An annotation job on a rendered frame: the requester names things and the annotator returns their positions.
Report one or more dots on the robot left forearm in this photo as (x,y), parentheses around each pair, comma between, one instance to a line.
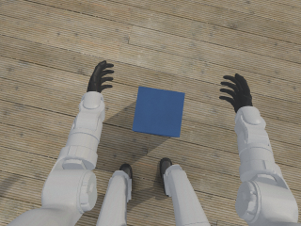
(80,151)

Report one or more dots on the left robot upper arm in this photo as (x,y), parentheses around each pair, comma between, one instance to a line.
(67,195)

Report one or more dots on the robot left hand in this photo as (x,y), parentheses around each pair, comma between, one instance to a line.
(96,80)

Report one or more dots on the robot right hand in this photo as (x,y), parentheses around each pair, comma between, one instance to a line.
(241,95)

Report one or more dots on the robot right thigh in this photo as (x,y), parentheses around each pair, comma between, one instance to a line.
(187,208)

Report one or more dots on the carton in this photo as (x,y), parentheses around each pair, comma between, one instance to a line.
(158,112)

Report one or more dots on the right robot upper arm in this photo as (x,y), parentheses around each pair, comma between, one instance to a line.
(261,204)

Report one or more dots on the robot right forearm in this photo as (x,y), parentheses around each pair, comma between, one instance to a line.
(255,151)

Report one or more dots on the robot left shin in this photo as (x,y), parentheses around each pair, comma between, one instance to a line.
(119,172)

